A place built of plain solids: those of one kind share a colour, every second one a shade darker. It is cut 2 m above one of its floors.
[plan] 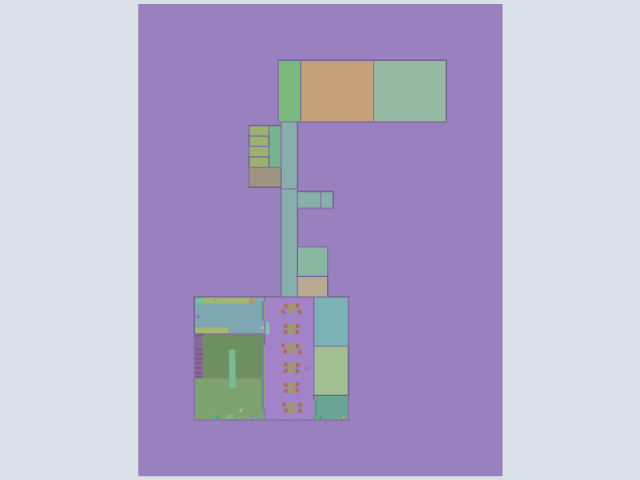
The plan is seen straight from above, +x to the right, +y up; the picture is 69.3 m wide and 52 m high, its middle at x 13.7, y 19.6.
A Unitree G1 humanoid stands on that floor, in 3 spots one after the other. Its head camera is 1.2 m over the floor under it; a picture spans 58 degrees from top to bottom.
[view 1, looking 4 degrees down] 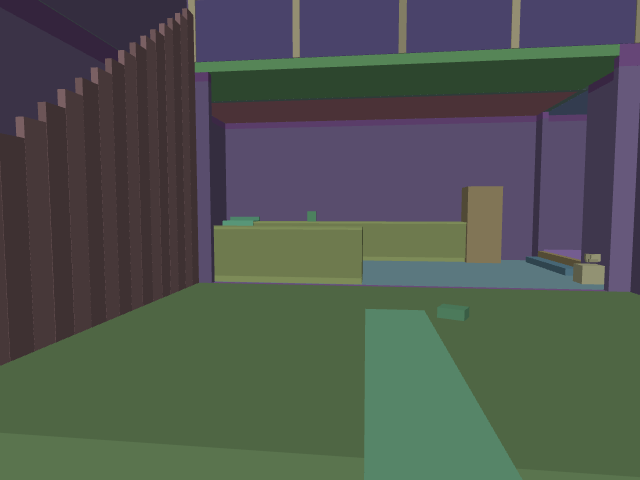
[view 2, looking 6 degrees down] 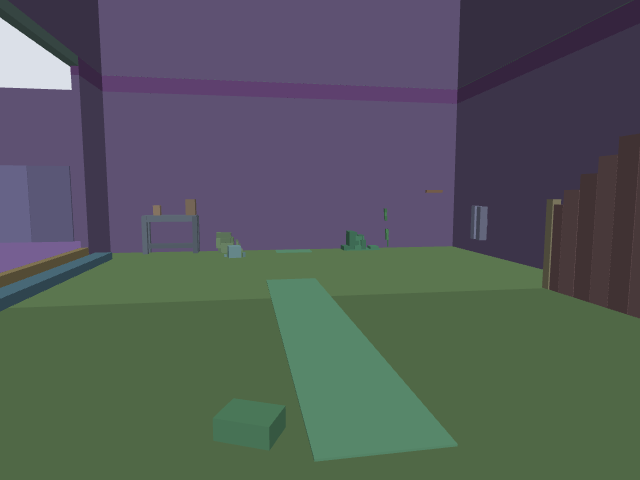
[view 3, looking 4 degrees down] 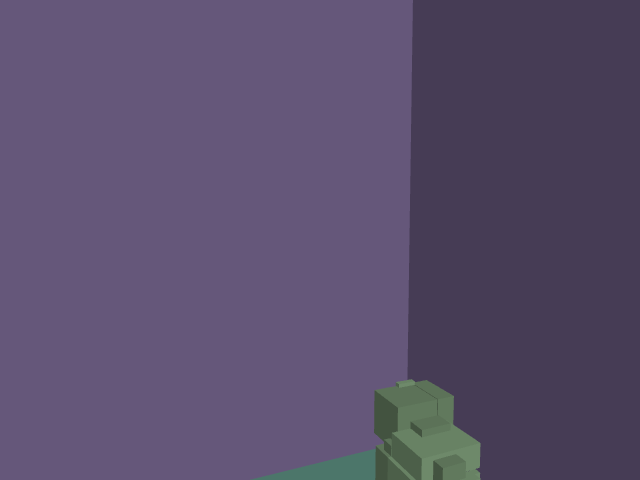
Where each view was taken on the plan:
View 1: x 3.90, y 2.58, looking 97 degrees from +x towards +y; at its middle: counter_run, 6.99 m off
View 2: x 4.78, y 9.57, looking -99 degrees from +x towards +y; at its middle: wall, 9.59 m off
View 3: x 14.88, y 1.43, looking -23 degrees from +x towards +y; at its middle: wall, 1.99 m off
